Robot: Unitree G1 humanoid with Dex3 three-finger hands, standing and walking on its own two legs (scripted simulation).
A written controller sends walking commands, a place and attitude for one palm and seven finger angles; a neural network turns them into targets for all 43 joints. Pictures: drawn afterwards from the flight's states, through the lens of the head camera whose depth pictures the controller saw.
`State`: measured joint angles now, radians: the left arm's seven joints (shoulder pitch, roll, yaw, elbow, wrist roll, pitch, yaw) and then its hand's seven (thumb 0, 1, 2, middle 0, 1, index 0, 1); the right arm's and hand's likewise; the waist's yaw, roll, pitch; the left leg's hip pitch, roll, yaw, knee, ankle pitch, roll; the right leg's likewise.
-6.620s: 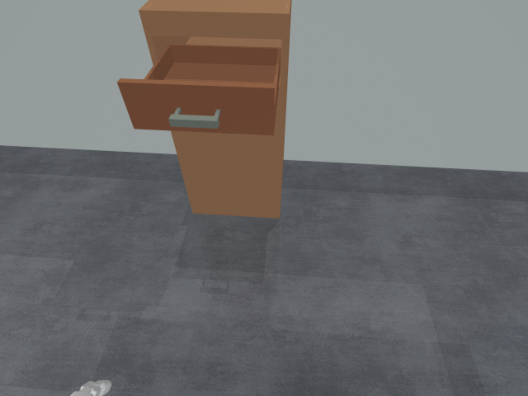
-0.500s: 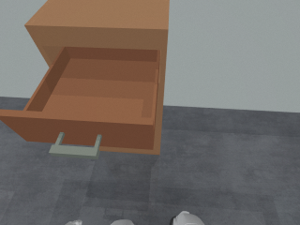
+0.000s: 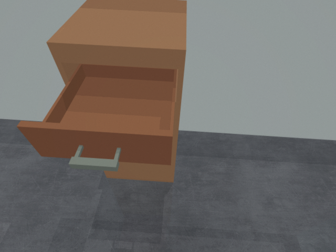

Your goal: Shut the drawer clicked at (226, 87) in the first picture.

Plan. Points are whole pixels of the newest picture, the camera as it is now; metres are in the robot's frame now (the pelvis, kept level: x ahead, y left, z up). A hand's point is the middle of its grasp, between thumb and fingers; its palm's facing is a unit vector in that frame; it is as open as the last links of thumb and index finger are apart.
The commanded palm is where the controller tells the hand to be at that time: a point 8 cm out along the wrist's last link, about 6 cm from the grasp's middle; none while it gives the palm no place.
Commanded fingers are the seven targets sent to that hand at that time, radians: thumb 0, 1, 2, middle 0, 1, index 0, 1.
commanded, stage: come to a stop and stand still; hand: left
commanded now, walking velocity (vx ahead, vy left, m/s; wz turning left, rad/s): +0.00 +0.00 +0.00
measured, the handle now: (97, 157) +0.35 +0.20 +0.01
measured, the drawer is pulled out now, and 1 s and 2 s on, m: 0.29 0.29 0.29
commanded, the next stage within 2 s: look again from close up in 0.54 s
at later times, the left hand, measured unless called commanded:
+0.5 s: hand out of the picture +0.00 +0.12 -0.19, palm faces +0.01 -0.99 -0.16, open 7.3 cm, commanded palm none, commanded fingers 0.00 0.90 0.90 -0.20 -0.30 -0.20 -0.30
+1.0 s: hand out of the picture -0.01 +0.14 -0.18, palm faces +0.00 -0.99 -0.17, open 7.3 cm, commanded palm none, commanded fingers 0.00 0.90 0.90 -0.20 -0.30 -0.20 -0.30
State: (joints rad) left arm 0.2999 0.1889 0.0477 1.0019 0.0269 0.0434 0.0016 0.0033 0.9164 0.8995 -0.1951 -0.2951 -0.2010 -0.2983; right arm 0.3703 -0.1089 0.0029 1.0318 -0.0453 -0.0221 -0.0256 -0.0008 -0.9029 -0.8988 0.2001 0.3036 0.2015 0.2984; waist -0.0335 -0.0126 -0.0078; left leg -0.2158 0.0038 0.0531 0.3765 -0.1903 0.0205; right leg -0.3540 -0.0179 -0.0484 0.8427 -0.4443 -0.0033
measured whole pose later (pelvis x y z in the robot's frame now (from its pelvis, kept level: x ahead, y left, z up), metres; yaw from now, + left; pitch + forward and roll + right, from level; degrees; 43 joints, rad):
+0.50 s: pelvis +0.01 -0.04 -0.01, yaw +0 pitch -1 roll +0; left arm 0.33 0.13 -0.03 1.09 0.02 -0.02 0.04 0.01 0.92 0.90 -0.20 -0.30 -0.20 -0.30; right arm 0.22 -0.16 0.01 1.07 -0.01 0.00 -0.03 0.00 -0.92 -0.90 0.20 0.30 0.20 0.30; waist 0.01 -0.01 0.01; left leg -0.20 0.01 0.07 0.50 -0.28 0.02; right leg -0.12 0.06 -0.06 0.46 -0.32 -0.07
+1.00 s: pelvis +0.01 -0.03 +0.00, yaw -1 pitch -1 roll +0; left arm 0.34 0.15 -0.03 1.11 0.01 -0.02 0.04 0.00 0.91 0.90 -0.20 -0.30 -0.20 -0.30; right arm 0.28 -0.14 0.04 1.16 -0.01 -0.01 -0.03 0.00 -0.91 -0.90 0.20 0.30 0.20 0.30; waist 0.00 -0.02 0.01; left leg -0.16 -0.01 0.09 0.42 -0.24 0.04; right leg -0.10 0.03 -0.05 0.41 -0.29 -0.05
